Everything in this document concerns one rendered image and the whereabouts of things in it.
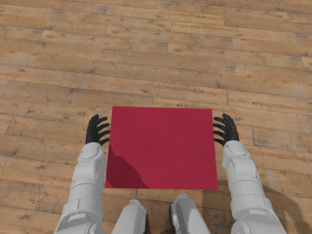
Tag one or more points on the robot right upper arm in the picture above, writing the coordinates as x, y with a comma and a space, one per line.
251, 226

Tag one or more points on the right robot shin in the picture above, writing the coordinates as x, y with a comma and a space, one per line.
180, 196

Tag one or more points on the robot left hand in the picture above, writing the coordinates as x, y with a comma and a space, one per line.
92, 134

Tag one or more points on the robot right forearm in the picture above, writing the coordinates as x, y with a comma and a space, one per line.
247, 195

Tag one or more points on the robot right hand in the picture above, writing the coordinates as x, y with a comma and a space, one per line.
230, 130

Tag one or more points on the robot left forearm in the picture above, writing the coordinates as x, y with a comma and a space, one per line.
85, 195

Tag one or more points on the robot left upper arm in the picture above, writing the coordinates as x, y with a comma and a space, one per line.
85, 228

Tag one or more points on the carton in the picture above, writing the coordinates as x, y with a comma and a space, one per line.
161, 148

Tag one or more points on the robot right thigh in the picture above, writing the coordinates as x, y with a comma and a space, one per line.
187, 218

